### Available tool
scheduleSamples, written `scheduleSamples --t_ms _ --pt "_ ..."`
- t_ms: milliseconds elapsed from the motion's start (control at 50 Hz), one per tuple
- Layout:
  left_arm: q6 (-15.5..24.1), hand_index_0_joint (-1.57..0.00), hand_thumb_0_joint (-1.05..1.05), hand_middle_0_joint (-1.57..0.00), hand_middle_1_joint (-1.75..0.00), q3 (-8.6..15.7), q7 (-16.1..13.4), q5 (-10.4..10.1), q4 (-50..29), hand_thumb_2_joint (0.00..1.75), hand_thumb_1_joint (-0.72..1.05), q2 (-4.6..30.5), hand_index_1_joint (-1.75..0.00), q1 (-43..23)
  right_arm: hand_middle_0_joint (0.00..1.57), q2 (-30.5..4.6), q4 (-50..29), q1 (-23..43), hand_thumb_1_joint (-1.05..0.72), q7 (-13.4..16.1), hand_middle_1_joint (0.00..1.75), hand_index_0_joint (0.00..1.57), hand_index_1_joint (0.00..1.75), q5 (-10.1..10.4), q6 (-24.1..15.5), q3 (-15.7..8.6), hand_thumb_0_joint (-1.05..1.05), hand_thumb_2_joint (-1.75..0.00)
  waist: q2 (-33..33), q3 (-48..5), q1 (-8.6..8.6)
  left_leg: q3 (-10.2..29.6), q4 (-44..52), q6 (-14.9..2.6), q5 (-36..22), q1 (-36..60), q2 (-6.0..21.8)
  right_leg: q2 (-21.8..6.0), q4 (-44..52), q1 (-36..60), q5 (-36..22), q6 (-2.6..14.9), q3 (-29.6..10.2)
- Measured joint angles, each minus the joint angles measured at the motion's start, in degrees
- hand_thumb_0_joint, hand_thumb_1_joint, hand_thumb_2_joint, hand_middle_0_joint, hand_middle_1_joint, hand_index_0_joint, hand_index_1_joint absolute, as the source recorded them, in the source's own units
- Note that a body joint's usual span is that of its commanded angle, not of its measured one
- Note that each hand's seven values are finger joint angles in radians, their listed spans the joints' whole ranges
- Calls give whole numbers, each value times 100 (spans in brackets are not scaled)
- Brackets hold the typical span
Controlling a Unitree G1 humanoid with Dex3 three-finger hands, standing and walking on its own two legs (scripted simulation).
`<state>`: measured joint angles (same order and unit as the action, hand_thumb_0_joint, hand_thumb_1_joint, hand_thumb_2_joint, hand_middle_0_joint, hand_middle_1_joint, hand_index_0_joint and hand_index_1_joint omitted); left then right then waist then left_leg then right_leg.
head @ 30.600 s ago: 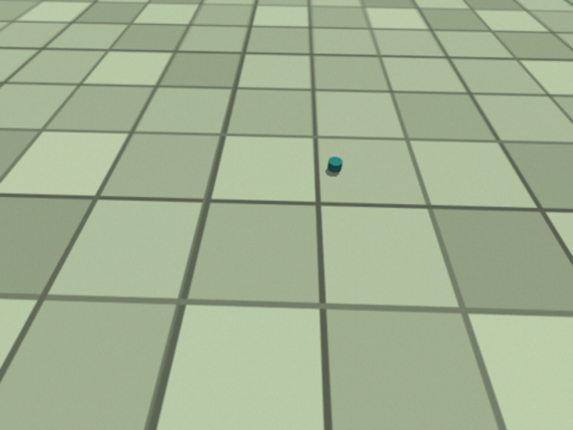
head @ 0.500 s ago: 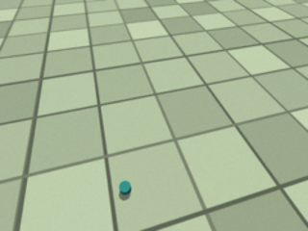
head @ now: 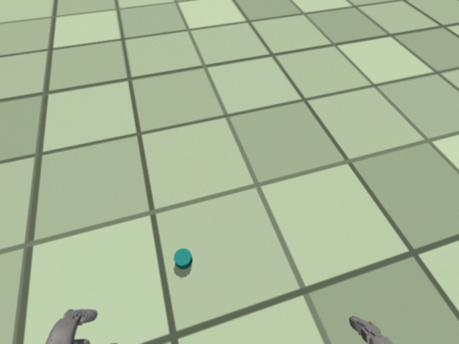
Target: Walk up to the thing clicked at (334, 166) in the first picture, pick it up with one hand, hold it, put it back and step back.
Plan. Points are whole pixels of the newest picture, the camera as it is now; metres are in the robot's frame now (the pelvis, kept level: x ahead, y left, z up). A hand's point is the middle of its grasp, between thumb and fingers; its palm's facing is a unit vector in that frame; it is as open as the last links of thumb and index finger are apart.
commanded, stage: rise first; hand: left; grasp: from above
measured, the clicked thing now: (183, 258) +0.51 +0.17 -0.73
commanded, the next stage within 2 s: none
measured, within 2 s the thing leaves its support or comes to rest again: neither
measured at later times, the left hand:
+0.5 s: hand out of the picture +0.14 +0.25 -0.19, palm faces -0.15 -0.87 -0.47, open 13.6 cm
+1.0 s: hand (122, 331) +0.20 +0.26 -0.32, palm faces -0.40 -0.61 -0.69, open 13.9 cm
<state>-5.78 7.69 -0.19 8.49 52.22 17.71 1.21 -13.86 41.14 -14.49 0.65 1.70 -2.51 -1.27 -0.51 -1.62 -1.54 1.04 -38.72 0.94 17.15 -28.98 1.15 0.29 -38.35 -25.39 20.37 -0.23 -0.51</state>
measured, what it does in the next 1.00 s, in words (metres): lowers itself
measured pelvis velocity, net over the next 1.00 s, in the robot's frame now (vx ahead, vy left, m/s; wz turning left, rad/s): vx -0.04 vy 0.01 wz -0.02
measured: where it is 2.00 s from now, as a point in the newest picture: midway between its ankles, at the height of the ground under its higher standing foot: outside the picture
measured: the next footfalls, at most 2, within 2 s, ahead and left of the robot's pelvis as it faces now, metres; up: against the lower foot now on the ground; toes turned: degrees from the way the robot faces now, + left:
none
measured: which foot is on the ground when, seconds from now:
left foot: down 0.00-1.00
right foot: down 0.00-1.00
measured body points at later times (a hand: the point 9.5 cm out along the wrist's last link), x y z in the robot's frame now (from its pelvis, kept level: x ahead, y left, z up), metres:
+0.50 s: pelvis +0.00 +0.01 -0.06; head +0.09 +0.02 +0.38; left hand +0.14 +0.29 -0.16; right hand +0.17 -0.24 -0.15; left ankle +0.02 +0.13 -0.72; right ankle -0.01 -0.12 -0.72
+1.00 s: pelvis -0.04 +0.01 -0.17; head +0.11 +0.02 +0.25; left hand +0.22 +0.29 -0.28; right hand +0.15 -0.26 -0.27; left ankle +0.02 +0.13 -0.72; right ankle -0.01 -0.12 -0.72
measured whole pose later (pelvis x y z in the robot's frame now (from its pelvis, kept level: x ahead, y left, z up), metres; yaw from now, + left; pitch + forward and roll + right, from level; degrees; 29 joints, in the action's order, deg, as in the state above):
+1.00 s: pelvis -0.04 +0.01 -0.17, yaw -1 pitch +28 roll -3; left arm -5.4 1.8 -7.8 32.1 34.9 21.0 -2.6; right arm -15.8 35.2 -7.1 1.1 0.4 -12.1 -1.7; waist -1.0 -11.0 -2.3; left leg 3.0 -90.9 0.8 35.1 -83.8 1.2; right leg 1.2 -90.4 -79.0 39.4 -0.9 0.6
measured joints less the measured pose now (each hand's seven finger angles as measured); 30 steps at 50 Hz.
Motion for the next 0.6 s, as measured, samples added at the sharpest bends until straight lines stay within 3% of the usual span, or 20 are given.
scheduleSamples --t_ms 100,200,360,600 --pt "-303 -11 0 -12 -97 -2 -57 96 -556 95 -24 -77 -96 332 20 -10 -306 -29 -89 4 30 20 30 -31 -160 -24 1 -90 -21 -158 4 2 -657 -24 324 -572 -9 -3 -624 -550 313 -31 -4" --pt "-392 -11 0 -12 -99 -49 -83 241 -1283 96 -39 -113 -99 704 20 -37 -491 39 -88 49 30 20 30 -60 -298 -76 1 -89 -9 -282 29 33 -1350 -38 655 -1152 -14 0 -1277 -1094 640 -50 20" --pt "-713 -13 0 -15 -96 -196 -125 430 -2336 93 -43 -122 -97 1249 20 -19 -793 170 -87 89 30 20 30 -87 -419 -71 1 -89 -37 -442 23 99 -2084 -44 1001 -1794 17 44 -1923 -1676 959 -56 75" --pt "-1085 -15 0 -16 -95 -322 -216 611 -3271 90 -41 -109 -95 1711 20 73 -1113 197 -87 170 30 20 30 -113 -552 26 1 -89 -81 -619 -13 195 -2808 -39 1272 -2536 35 79 -2585 -2356 1227 -56 158"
